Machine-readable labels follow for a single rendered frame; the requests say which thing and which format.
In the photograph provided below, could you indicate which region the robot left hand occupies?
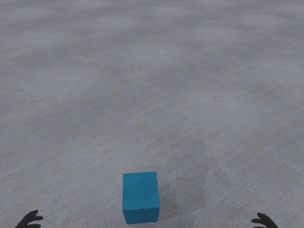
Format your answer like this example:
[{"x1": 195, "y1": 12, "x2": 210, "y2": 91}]
[{"x1": 15, "y1": 210, "x2": 43, "y2": 228}]

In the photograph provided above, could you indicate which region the robot right hand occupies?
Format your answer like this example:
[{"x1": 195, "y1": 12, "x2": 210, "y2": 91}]
[{"x1": 251, "y1": 213, "x2": 278, "y2": 228}]

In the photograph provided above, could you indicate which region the carton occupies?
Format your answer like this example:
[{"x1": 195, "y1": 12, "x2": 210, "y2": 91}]
[{"x1": 123, "y1": 171, "x2": 161, "y2": 224}]

